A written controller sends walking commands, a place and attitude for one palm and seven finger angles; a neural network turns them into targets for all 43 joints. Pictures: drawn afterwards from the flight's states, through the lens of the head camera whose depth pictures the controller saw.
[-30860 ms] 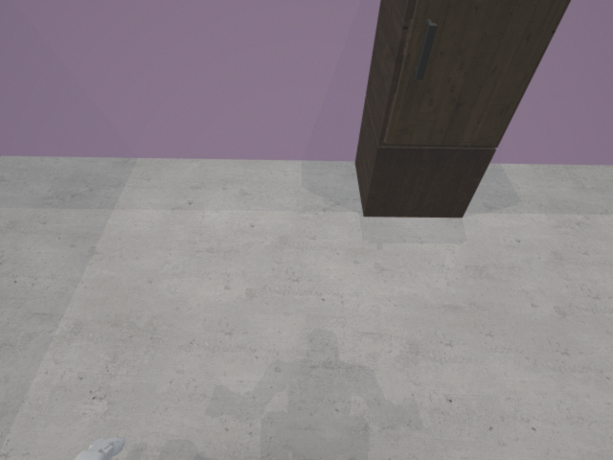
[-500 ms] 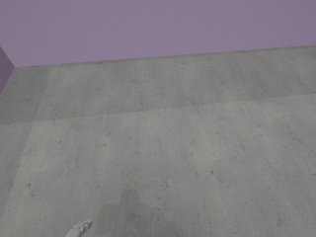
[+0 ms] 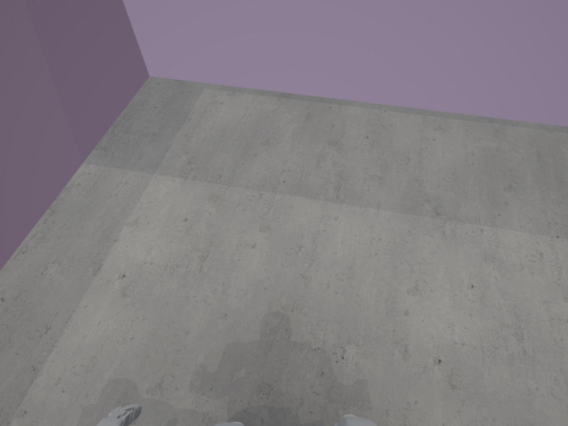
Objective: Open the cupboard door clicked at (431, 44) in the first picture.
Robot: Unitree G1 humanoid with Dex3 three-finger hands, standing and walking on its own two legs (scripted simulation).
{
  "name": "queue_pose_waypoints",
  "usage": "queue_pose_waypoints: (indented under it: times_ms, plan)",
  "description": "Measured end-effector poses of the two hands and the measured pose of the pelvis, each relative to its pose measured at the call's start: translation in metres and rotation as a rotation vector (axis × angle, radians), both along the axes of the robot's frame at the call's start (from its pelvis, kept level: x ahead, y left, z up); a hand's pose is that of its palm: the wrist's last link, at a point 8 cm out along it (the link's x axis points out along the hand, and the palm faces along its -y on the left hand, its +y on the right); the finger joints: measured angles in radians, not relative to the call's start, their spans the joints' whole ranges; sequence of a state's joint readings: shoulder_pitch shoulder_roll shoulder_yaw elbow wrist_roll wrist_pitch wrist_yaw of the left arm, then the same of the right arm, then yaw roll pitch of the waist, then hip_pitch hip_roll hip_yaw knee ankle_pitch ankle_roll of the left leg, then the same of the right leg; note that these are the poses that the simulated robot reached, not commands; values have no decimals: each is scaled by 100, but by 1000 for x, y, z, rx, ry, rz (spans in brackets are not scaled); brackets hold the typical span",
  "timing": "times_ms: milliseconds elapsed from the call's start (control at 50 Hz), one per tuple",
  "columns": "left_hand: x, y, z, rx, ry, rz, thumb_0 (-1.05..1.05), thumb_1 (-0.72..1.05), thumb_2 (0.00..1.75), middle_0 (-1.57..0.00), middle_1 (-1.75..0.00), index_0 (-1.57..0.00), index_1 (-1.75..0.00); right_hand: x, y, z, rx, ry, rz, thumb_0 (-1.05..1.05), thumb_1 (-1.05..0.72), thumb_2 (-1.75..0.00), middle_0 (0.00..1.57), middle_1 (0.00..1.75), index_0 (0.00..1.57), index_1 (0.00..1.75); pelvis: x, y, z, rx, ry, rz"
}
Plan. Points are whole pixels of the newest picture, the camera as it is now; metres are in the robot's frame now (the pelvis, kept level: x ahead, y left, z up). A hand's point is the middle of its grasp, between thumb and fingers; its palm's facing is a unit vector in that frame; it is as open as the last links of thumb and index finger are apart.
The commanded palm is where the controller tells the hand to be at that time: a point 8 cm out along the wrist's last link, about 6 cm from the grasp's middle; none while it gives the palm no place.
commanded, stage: turn to face it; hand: left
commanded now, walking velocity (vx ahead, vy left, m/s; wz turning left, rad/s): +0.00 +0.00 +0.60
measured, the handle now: out of the picture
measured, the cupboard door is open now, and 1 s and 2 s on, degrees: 37 37 37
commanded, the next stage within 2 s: none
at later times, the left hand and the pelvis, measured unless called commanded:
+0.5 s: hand out of the picture -0.03 +0.17 -0.18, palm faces +0.38 -0.90 -0.22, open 7.4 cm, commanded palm none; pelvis +0.00 -0.03 -0.01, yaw +20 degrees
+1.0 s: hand out of the picture -0.01 +0.15 -0.14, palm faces +0.54 -0.79 -0.30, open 7.4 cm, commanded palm none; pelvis +0.01 -0.08 +0.01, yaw +36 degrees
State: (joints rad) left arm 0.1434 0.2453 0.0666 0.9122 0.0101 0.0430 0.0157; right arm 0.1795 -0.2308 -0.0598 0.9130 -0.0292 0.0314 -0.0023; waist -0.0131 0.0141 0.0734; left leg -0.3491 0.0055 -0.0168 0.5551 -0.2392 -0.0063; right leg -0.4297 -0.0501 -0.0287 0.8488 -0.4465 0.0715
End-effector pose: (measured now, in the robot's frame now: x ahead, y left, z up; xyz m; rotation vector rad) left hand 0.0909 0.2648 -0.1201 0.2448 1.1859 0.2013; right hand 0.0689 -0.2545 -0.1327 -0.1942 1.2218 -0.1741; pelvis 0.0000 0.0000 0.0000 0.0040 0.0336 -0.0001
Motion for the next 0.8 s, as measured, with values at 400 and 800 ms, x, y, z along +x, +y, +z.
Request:
queue_pose_waypoints:
  times_ms: [400,800]
  plan:
    - [-111,-70,-2,-68,72,298,1,90,89,-20,-30,-20,-30,120,1,12,38,-43,316,0,-91,-90,20,30,20,30,9,-43,9,46,-16,274]
    - [-128,-27,5,-2,-28,482,1,91,89,-20,-30,-20,-30,103,18,9,-5,40,486,0,-91,-90,21,30,21,30,2,-45,7,-9,-14,499]
